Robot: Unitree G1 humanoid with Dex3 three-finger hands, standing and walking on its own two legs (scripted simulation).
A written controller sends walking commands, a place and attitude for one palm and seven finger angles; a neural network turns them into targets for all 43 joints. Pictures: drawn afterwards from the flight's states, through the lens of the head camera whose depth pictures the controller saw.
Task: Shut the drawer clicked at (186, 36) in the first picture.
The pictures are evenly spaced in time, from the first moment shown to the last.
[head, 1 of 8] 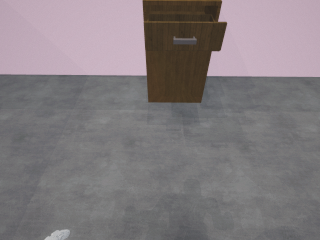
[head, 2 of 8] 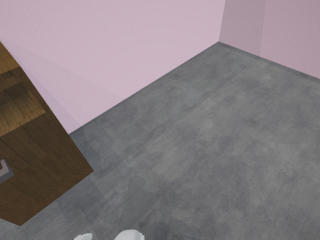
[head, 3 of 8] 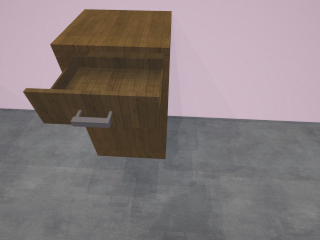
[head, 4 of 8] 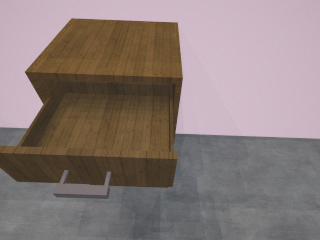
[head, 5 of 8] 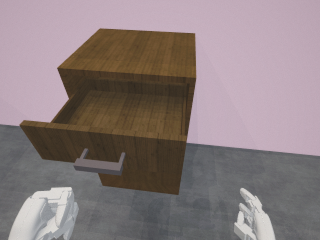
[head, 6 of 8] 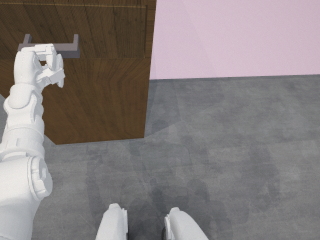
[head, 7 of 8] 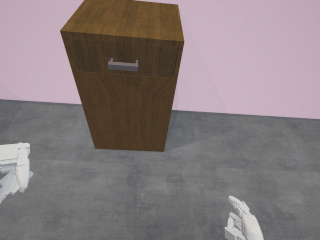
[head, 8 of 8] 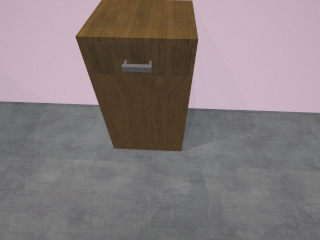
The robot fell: no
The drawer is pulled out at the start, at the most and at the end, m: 0.28 0.28 0.00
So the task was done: yes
